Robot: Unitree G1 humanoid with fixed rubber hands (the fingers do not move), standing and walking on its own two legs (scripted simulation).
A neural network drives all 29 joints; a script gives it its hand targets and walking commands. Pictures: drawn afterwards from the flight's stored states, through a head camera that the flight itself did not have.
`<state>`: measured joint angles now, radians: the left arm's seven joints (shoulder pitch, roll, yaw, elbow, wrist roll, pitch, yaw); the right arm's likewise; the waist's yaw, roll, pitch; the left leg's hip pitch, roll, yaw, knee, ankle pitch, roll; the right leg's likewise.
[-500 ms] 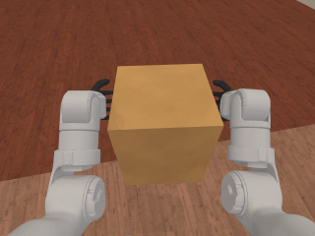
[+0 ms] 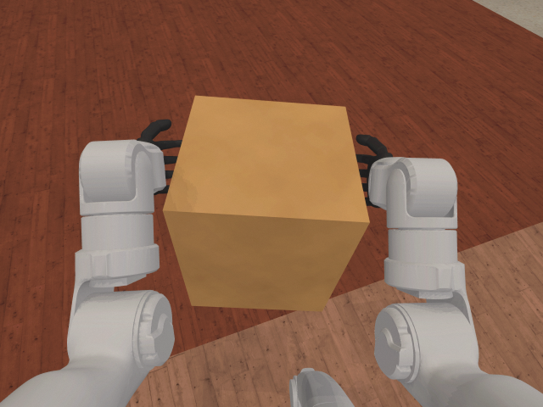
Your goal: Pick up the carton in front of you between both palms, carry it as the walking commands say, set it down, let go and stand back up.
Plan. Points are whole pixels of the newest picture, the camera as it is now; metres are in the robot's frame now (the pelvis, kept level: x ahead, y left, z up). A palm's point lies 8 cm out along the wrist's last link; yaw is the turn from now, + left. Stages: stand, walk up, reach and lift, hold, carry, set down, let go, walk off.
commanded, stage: carry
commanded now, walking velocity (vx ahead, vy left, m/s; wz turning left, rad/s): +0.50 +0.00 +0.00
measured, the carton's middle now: (263, 212) +0.38 -0.01 +0.08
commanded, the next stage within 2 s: none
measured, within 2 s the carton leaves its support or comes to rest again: neither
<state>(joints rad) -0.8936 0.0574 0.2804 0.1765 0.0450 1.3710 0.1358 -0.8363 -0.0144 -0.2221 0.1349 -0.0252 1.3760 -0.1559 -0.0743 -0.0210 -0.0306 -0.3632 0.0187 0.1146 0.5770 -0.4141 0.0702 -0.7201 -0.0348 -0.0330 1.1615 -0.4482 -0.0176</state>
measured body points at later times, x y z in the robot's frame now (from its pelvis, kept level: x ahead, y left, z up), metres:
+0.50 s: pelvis +0.30 -0.02 +0.03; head +0.33 -0.03 +0.47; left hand +0.68 +0.15 +0.19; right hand +0.70 -0.15 +0.19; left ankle +0.44 +0.10 -0.65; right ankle +0.22 -0.12 -0.71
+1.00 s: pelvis +0.60 -0.01 +0.05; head +0.63 -0.01 +0.50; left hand +1.01 +0.12 +0.22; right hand +0.99 -0.18 +0.22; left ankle +0.50 +0.08 -0.68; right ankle +0.75 -0.11 -0.67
